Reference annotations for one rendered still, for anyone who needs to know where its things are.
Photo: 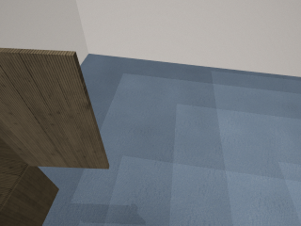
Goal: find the cupboard door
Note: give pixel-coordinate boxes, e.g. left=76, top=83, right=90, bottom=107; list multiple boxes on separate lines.
left=0, top=48, right=109, bottom=170

